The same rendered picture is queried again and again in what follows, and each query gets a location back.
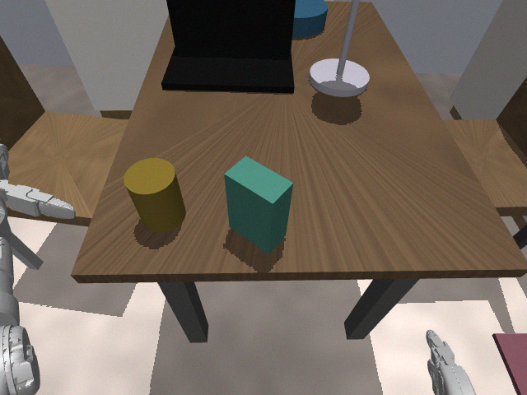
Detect right robot hand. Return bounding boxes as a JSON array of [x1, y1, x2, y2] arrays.
[[426, 330, 476, 395]]

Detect chair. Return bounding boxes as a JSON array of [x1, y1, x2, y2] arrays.
[[0, 36, 137, 284], [443, 77, 527, 249]]

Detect left robot arm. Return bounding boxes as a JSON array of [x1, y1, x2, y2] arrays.
[[0, 194, 40, 395]]

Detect desk lamp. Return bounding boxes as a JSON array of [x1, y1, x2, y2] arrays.
[[309, 0, 370, 97]]

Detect table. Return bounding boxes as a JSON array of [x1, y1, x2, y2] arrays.
[[71, 1, 527, 343]]

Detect left robot hand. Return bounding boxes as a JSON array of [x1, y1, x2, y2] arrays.
[[0, 139, 76, 219]]

